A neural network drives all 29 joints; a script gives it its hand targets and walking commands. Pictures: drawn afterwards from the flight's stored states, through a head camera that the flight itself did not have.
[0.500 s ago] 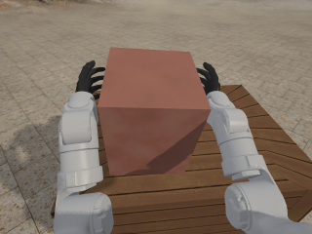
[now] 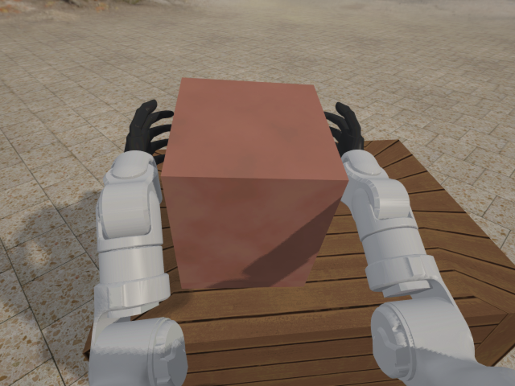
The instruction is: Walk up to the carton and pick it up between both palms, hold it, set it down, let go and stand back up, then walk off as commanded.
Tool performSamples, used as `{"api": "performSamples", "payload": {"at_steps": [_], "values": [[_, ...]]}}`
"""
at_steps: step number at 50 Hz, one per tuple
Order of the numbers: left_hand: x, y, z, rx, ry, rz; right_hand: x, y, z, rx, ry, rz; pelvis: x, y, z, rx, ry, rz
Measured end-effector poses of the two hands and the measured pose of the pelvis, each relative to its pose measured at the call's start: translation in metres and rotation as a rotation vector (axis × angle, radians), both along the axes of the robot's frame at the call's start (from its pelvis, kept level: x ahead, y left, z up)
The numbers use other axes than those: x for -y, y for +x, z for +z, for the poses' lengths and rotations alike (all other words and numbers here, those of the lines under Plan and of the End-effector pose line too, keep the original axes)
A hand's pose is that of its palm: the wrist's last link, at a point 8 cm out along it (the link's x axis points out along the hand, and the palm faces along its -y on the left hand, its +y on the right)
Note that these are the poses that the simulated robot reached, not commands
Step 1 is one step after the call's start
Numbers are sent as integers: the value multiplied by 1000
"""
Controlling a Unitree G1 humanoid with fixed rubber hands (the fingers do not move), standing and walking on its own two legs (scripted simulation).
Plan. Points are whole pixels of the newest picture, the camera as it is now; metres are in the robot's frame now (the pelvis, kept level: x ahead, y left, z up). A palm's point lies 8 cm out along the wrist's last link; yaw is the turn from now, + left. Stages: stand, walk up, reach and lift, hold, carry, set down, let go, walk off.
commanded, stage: hold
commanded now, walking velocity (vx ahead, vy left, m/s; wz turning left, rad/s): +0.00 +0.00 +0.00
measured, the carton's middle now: (246, 188) +0.38 +0.03 +0.18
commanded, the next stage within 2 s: none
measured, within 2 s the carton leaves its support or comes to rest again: neither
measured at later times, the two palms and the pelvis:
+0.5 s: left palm (141, 156) +0.36 +0.17 +0.25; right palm (348, 155) +0.38 -0.12 +0.24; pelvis +0.00 +0.00 +0.00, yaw +0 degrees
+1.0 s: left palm (141, 156) +0.36 +0.17 +0.25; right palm (348, 155) +0.38 -0.13 +0.24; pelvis +0.00 +0.00 +0.00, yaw +0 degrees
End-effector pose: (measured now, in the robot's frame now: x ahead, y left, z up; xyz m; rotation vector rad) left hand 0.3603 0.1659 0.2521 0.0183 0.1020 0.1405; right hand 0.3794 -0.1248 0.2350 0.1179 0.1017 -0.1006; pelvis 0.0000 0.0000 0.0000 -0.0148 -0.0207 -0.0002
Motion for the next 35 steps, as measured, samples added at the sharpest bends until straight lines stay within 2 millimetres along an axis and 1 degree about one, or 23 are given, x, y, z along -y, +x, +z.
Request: {"api": "performSamples", "payload": {"at_steps": [35], "values": [[0, -1, 1, 4, 1, -2, 0, -1, 2, 5, 3, -2, 0, 0, 0, 1, 0, 0]]}}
